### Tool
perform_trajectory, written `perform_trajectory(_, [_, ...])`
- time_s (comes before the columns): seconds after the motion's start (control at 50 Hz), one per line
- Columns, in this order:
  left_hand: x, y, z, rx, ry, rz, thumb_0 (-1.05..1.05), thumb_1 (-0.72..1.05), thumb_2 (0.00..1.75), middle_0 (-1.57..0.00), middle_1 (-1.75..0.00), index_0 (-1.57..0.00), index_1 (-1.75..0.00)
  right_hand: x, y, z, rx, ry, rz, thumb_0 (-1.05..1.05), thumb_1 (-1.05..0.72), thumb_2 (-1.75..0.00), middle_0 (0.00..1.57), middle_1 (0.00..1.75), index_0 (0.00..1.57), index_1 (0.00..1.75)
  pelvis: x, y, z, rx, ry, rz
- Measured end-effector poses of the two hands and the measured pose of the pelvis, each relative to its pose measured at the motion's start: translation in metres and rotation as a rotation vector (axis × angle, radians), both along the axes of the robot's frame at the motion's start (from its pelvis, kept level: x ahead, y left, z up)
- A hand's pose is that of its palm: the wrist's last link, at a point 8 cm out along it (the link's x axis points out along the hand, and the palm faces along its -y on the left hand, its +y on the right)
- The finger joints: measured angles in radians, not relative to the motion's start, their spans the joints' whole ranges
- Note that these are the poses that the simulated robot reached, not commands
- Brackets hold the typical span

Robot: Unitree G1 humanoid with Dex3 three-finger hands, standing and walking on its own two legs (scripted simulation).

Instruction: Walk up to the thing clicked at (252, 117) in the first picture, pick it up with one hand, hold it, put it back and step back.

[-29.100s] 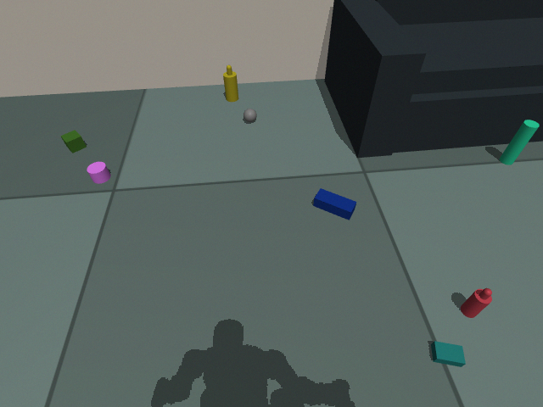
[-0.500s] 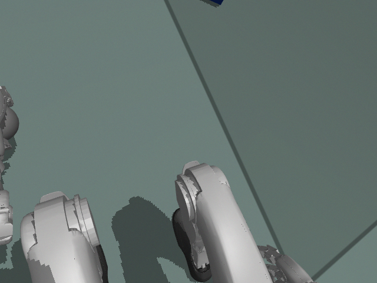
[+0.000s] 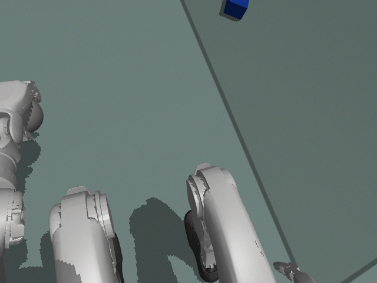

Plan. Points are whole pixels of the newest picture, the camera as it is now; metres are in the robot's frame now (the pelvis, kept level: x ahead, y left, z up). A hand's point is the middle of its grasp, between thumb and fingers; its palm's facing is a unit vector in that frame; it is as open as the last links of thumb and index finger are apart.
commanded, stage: lift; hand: left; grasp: from above
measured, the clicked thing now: (19, 115) +0.49 +0.29 -0.16
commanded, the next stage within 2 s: hold in 1.56 s
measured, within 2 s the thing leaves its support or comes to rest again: neither
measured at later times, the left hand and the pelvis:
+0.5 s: hand out of the picture +0.41 +0.30 -0.01, palm faces -0.44 -0.10 -0.89, open 10.4 cm; pelvis +0.00 +0.00 +0.09, yaw +4 degrees
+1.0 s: hand out of the picture +0.35 +0.29 +0.20, palm faces -0.43 -0.12 -0.90, open 10.4 cm; pelvis +0.02 +0.01 +0.28, yaw +7 degrees
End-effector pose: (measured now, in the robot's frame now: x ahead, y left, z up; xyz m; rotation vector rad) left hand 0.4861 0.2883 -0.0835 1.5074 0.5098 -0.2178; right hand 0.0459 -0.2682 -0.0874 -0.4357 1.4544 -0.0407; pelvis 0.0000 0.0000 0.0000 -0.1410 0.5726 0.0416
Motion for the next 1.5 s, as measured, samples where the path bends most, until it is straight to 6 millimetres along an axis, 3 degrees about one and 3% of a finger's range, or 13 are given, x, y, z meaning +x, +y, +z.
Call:
perform_trajectory(0.2, [-0.024, 0.005, 0.036, -0.011, 0.027, 0.009, 0.0, -0.05, 0.59, -0.54, -0.76, -0.6, -0.73, 0.007, 0.002, 0.013, 0.01, -0.018, -0.043, 0.0, -0.92, -0.9, 0.2, 0.3, 0.2, 0.3, -0.003, 0.0, 0.025, 0.016, 0.016, 0.018])
perform_trajectory(0.44, [-0.058, 0.014, 0.112, -0.021, -0.002, 0.015, 0.0, -0.05, 0.59, -0.52, -0.77, -0.59, -0.74, 0.052, 0.009, 0.052, 0.036, -0.148, -0.039, 0.0, -0.92, -0.9, 0.2, 0.3, 0.2, 0.3, -0.003, 0.001, 0.076, 0.035, 0.018, 0.037])
perform_trajectory(0.64, [-0.088, 0.011, 0.19, -0.032, -0.032, 0.02, 0.0, -0.04, 0.6, -0.51, -0.77, -0.58, -0.75, 0.088, 0.018, 0.112, 0.048, -0.258, -0.041, 0.0, -0.91, -0.9, 0.2, 0.3, 0.2, 0.3, 0.001, 0.003, 0.138, 0.049, -0.028, 0.055])
perform_trajectory(0.9, [-0.129, 0.004, 0.306, -0.037, -0.014, 0.039, 0.0, -0.06, 0.6, -0.54, -0.76, -0.61, -0.73, 0.105, 0.031, 0.218, 0.075, -0.346, -0.078, 0.0, -0.91, -0.9, 0.2, 0.3, 0.2, 0.3, 0.015, 0.006, 0.245, 0.084, -0.15, 0.075])
perform_trajectory(1.04, [-0.135, 0.001, 0.357, -0.037, -0.011, 0.053, 0.0, -0.07, 0.61, -0.55, -0.75, -0.62, -0.73, 0.109, 0.03, 0.267, 0.077, -0.389, -0.095, 0.0, -0.91, -0.9, 0.2, 0.3, 0.2, 0.3, 0.026, 0.006, 0.292, 0.101, -0.221, 0.08])
perform_trajectory(1.18, [-0.136, -0.006, 0.388, -0.036, 0.003, 0.052, 0.0, -0.07, 0.6, -0.56, -0.75, -0.62, -0.72, 0.113, 0.027, 0.305, 0.072, -0.409, -0.108, 0.01, -0.91, -0.9, 0.2, 0.3, 0.2, 0.3, 0.039, 0.007, 0.328, 0.116, -0.272, 0.08])
perform_trajectory(1.5, [-0.125, -0.011, 0.443, -0.033, -0.007, 0.071, 0.0, -0.09, 0.63, -0.56, -0.75, -0.63, -0.73, 0.122, 0.027, 0.353, 0.083, -0.389, -0.13, 0.01, -0.91, -0.9, 0.2, 0.3, 0.2, 0.3, 0.063, 0.01, 0.381, 0.141, -0.361, 0.078])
